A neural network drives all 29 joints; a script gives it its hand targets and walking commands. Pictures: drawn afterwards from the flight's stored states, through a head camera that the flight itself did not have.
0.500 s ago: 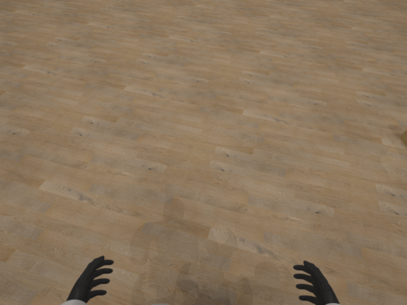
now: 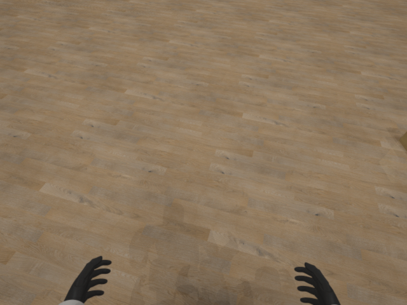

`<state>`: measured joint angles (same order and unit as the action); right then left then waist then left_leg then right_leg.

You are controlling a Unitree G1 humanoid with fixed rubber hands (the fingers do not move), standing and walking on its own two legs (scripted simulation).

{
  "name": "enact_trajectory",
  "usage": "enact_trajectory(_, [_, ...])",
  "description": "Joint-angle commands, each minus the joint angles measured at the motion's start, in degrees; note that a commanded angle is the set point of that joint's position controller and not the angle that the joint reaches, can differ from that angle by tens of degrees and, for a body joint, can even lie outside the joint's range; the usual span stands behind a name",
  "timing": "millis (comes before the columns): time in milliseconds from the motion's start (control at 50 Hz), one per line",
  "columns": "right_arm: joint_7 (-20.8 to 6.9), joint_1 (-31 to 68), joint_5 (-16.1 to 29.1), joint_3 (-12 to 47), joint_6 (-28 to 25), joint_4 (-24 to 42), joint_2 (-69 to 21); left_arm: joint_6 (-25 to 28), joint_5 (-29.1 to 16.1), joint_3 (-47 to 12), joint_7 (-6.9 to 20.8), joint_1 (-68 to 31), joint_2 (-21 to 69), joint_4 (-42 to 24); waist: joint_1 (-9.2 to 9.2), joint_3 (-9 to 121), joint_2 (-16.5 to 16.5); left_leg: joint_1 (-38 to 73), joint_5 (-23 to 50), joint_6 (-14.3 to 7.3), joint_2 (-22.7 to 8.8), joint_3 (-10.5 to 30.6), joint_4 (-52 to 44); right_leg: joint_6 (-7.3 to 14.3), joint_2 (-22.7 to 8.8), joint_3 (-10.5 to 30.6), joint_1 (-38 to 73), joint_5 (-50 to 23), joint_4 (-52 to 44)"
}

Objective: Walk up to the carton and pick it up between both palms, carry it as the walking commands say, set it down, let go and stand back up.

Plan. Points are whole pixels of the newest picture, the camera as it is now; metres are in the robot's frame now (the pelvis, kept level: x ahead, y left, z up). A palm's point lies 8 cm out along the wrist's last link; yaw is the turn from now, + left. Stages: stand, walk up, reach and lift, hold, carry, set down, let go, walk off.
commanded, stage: stand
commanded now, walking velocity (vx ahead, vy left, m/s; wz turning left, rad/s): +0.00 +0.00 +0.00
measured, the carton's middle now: out of the picture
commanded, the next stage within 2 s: walk up in 0.90 s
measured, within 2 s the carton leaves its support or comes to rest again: neither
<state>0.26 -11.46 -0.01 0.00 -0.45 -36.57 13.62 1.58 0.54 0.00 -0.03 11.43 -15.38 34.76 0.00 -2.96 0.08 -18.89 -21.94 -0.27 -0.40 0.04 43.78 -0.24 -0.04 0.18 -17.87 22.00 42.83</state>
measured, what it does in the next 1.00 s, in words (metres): stands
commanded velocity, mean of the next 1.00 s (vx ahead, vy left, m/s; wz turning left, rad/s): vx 0.00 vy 0.00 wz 0.00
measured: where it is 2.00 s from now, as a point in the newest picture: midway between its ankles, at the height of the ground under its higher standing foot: outside the picture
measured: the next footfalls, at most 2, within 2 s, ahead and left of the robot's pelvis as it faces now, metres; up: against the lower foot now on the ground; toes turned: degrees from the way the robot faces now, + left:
left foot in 1.76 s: -0.06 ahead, +0.16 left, +0.00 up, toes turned -14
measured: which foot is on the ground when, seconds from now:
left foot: down 0.00-1.00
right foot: down 0.00-1.00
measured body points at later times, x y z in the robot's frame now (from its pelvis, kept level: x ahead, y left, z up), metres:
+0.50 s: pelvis -0.01 +0.00 +0.00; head -0.01 +0.00 +0.45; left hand +0.16 +0.25 -0.09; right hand +0.14 -0.25 -0.09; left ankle +0.02 +0.12 -0.71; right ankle +0.01 -0.13 -0.71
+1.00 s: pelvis -0.01 +0.00 +0.00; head -0.02 +0.00 +0.45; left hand +0.14 +0.25 -0.09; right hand +0.13 -0.25 -0.10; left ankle +0.02 +0.12 -0.71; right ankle +0.01 -0.13 -0.71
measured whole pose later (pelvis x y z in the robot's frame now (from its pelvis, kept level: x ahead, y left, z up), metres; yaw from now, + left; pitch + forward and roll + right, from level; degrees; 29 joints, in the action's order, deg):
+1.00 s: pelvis -0.01 +0.00 +0.00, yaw +0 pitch -5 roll +0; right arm 0.3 -11.5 0.0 0.0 -0.5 -40.2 14.1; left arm 1.5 0.5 0.0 0.0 11.4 -15.7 38.1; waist 0.0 -3.1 0.1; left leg -18.2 -21.0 -0.3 -0.4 0.1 43.7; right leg -0.2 0.0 0.1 -17.2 21.1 42.8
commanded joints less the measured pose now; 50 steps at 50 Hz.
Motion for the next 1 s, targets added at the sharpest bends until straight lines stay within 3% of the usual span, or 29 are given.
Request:
enact_trajectory(0, [0.6, 3.8, -1.6, -6.2, -3.5, 1.5, 17.1, 2.2, 0.5, 5.8, -0.6, -1.7, -13.4, 0.2, 0.95, 5.6, -3.7, 2.2, 14.9, -5.2, -6.2, 7.3, -10.5, 4.4, -4.2, 5.4, 0.5, -13.0, -5.1])
enact_trajectory(40, [0.7, 2.3, -1.0, -5.8, -3.5, 0.5, 17.0, 2.0, 0.7, 6.1, -0.7, -0.2, -14.5, 0.7, 0.39, 5.6, -1.5, 2.3, 14.5, -5.6, -6.2, 7.5, -11.0, 5.0, -4.2, 4.7, 0.3, -11.9, -4.8])
enact_trajectory(100, [0.4, 4.3, -1.6, -6.4, -3.5, 0.8, 17.7, 2.0, 0.3, 5.5, -0.9, -1.6, -13.2, 0.5, 0.60, 4.9, -4.8, 0.3, 12.0, -4.8, -7.5, 8.7, -12.2, 4.1, -3.6, 3.6, 1.1, -11.8, -5.1])
enact_trajectory(140, [0.3, 3.9, -1.0, -5.9, -3.4, 0.9, 16.4, 2.3, 0.7, 5.3, -0.7, -1.5, -13.6, 0.6, 0.10, 6.6, -0.6, 0.4, 9.4, -5.3, -7.4, 8.9, -11.8, 4.7, -3.6, 5.1, 2.4, -11.5, -6.5])
enact_trajectory(180, [0.2, 3.3, -0.9, -6.2, -3.1, 0.5, 17.5, 2.9, 0.8, 5.6, -0.8, -0.9, -14.7, 1.2, 0.34, 4.9, -2.1, 0.8, 8.8, -4.3, -5.0, 5.5, -10.4, 5.6, -5.0, 6.4, 0.1, -9.6, -8.2])
enact_trajectory(220, [0.2, 3.6, -1.0, -5.3, -3.3, 0.4, 15.9, 2.7, 0.5, 5.4, -0.6, -2.5, -14.4, 0.6, -0.29, 6.9, -0.3, 2.7, 9.1, -4.5, -5.1, 6.1, -10.6, 5.2, -5.0, 5.7, 1.1, -11.4, -7.9])
enact_trajectory(240, [0.1, 3.2, -1.3, -5.2, -3.6, -0.7, 16.4, 2.8, 0.6, 5.7, -0.7, -1.1, -15.1, 1.4, 0.81, 5.8, -1.0, 2.2, 11.2, -5.1, -5.6, 7.0, -10.9, 5.7, -5.1, 6.6, 0.0, -11.2, -6.4])
enact_trajectory(280, [0.1, 4.0, -1.7, -5.7, -3.8, -0.3, 17.1, 2.3, 0.6, 5.8, -0.6, -2.1, -14.5, 0.7, 0.58, 4.7, -1.2, 1.0, 9.6, -5.6, -7.9, 11.0, -13.8, 4.1, -4.0, 4.5, 0.0, -9.8, -4.3])
enact_trajectory(320, [0.1, 4.8, -1.4, -5.5, -4.0, -0.6, 17.3, 2.3, 0.4, 5.9, -0.5, -0.9, -15.0, 0.9, 0.94, 6.4, -3.6, 1.9, 11.9, -5.7, -6.6, 7.8, -12.2, 4.7, -4.1, 4.3, 0.7, -11.1, -5.5])
enact_trajectory(380, [0.3, 3.4, -1.6, -6.2, -3.7, -0.6, 17.2, 2.7, 0.8, 6.0, -0.5, -2.2, -15.0, 1.6, -0.04, 5.5, 0.2, 2.5, 12.9, -4.4, -5.3, 5.9, -10.5, 5.2, -4.7, 5.2, 0.5, -12.1, -7.6])
enact_trajectory(440, [0.1, 3.9, -1.2, -6.2, -3.4, -0.6, 17.8, 2.2, 0.3, 5.6, -0.6, -2.1, -14.8, 1.4, 0.08, 4.6, -4.4, 0.0, 11.2, -4.8, -5.9, 7.3, -11.4, 4.5, -4.3, 5.1, 1.3, -11.3, -6.2])
enact_trajectory(460, [0.3, 4.4, -1.1, -5.2, -3.5, -1.7, 15.4, 2.0, 0.6, 5.9, -0.7, -0.6, -15.6, 2.5, 0.14, 5.4, -1.1, 2.1, 11.4, -4.9, -6.1, 7.3, -11.5, 5.2, -4.7, 6.1, 0.7, -12.1, -6.8])
enact_trajectory(500, [0.3, 3.6, -1.3, -5.4, -3.6, -2.1, 17.4, 2.1, 0.5, 5.6, -0.8, -1.0, -14.5, 1.8, 0.26, 5.7, -5.6, 1.8, 12.0, -5.2, -6.3, 7.5, -12.5, 4.7, -4.1, 4.7, 0.8, -12.2, -6.0])
enact_trajectory(520, [0.2, 5.2, -1.2, -5.9, -3.9, -1.0, 17.0, 2.1, 0.3, 5.8, -0.7, -1.9, -13.6, 1.5, 0.71, 6.8, -2.0, 0.6, 10.5, -4.8, -6.4, 8.4, -12.6, 4.5, -3.8, 4.2, 2.5, -10.9, -5.5])
enact_trajectory(580, [0.3, 3.6, -1.4, -5.5, -3.8, -2.2, 17.3, 2.2, 0.5, 5.4, -0.5, -2.3, -13.9, 1.7, 0.59, 4.3, -3.2, 1.5, 11.1, -5.1, -6.4, 8.1, -11.8, 5.2, -4.8, 5.7, 0.7, -11.4, -7.2])
enact_trajectory(600, [0.3, 4.3, -0.8, -5.8, -3.5, -1.3, 17.2, 2.1, 0.5, 5.4, -0.5, -1.4, -14.8, 2.5, -0.24, 4.2, 1.2, 0.4, 11.0, -4.9, -6.3, 7.7, -11.6, 4.9, -4.5, 5.2, 1.6, -12.3, -7.8])
enact_trajectory(660, [0.3, 3.8, -1.0, -5.6, -3.4, -2.1, 16.5, 2.1, 0.8, 5.6, -0.6, -3.1, -14.9, 2.5, -0.41, 4.9, -2.6, 1.9, 12.3, -4.9, -5.4, 7.1, -11.3, 5.3, -4.9, 6.4, 0.7, -12.5, -7.4])
enact_trajectory(700, [0.2, 4.6, -1.5, -5.8, -3.7, -1.6, 17.9, 2.4, 0.2, 5.1, -0.4, -1.5, -13.4, 3.1, 0.66, 6.2, -2.1, 2.5, 11.9, -4.9, -6.3, 8.0, -12.0, 5.1, -5.1, 6.1, 1.3, -11.1, -7.5])
enact_trajectory(720, [0.2, 3.9, -0.9, -6.4, -3.6, -1.6, 17.2, 2.0, 0.8, 5.6, -0.5, -3.1, -15.0, 3.4, -0.71, 5.6, -1.5, 1.5, 11.1, -4.6, -5.7, 7.2, -12.0, 5.0, -4.7, 4.9, 1.3, -11.1, -8.0])
enact_trajectory(740, [0.4, 3.2, -1.2, -5.5, -3.3, -2.4, 17.1, 2.1, 0.8, 5.7, -0.4, -3.0, -15.1, 3.8, -0.03, 5.3, -2.5, 0.7, 11.2, -5.0, -6.2, 8.2, -12.9, 4.7, -4.3, 4.7, 2.7, -11.2, -6.5])
enact_trajectory(760, [0.4, 4.5, -1.1, -5.9, -3.4, -1.7, 17.3, 2.1, 1.0, 5.6, -0.4, -2.9, -13.7, 3.5, 0.71, 2.8, -0.1, 0.5, 8.8, -4.8, -6.3, 7.8, -12.3, 4.8, -4.4, 5.3, 1.0, -11.6, -7.9])
enact_trajectory(780, [0.5, 3.7, -0.8, -5.7, -3.2, -1.8, 17.0, 1.9, 1.0, 5.3, -0.5, -3.4, -15.6, 3.4, -1.04, 3.0, -0.4, 1.2, 9.5, -4.6, -5.3, 7.1, -11.5, 5.3, -5.6, 6.7, -0.4, -10.2, -9.4])
enact_trajectory(820, [0.2, 3.9, -1.0, -5.6, -3.1, -2.2, 16.4, 2.2, 0.8, 5.4, -0.6, -3.3, -16.0, 3.4, -0.54, 2.7, -1.1, 1.8, 7.1, -4.2, -4.6, 7.6, -12.0, 5.5, -4.9, 7.1, -1.3, -9.2, -9.5])
enact_trajectory(840, [0.1, 3.0, -1.0, -5.2, -3.2, -3.2, 17.2, 2.2, 0.8, 6.1, -0.6, -2.8, -16.4, 3.5, -0.46, 2.9, -2.8, 1.0, 7.2, -4.5, -5.3, 7.2, -13.1, 5.4, -4.9, 6.8, -1.3, -8.1, -8.6])
enact_trajectory(860, [0.1, 4.0, -1.2, -5.8, -3.5, -2.6, 16.7, 2.0, 0.6, 5.6, -0.4, -2.7, -14.9, 3.4, 0.72, 4.7, -1.1, 0.3, 7.2, -5.5, -6.4, 9.2, -13.4, 4.9, -4.6, 5.6, 1.6, -9.2, -8.3])
enact_trajectory(880, [0.1, 4.6, -1.1, -5.4, -3.5, -2.1, 17.4, 2.2, 0.2, 5.7, -0.4, -2.4, -14.7, 4.0, 0.09, 5.4, -2.8, 1.7, 8.5, -4.5, -5.9, 7.1, -13.6, 4.7, -4.6, 4.8, 1.3, -10.4, -7.8])
enact_trajectory(900, [0.3, 4.3, -1.0, -5.3, -3.8, -2.8, 16.5, 2.3, 0.7, 5.4, -0.5, -2.1, -14.8, 4.2, 0.53, 4.4, -0.9, 1.8, 11.4, -4.3, -5.7, 7.2, -12.8, 4.8, -4.6, 5.0, 1.6, -10.4, -8.6])
enact_trajectory(960, [0.0, 5.3, -1.1, -5.4, -3.2, -3.4, 18.1, 1.7, 0.3, 5.4, -0.4, -1.6, -15.7, 3.9, 0.98, 2.0, -6.1, -0.9, 9.3, -4.9, -6.8, 9.0, -15.4, 4.6, -3.4, 4.5, 0.6, -9.5, -7.3])
enact_trajectory(980, [0.2, 5.7, -0.9, -5.4, -3.5, -2.9, 16.9, 1.8, 0.7, 5.2, -0.4, -0.9, -14.4, 4.3, 1.13, 2.7, -2.1, 0.3, 7.9, -5.1, -7.9, 9.8, -15.2, 4.9, -4.1, 4.8, 1.7, -9.5, -8.1])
